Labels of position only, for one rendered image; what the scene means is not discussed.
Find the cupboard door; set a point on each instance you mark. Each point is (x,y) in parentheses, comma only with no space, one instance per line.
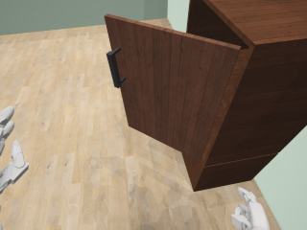
(175,81)

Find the right robot hand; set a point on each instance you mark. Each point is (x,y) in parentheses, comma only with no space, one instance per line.
(253,215)

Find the handle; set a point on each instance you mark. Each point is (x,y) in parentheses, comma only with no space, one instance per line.
(111,58)

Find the left robot hand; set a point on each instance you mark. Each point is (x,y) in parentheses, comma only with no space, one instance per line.
(15,169)

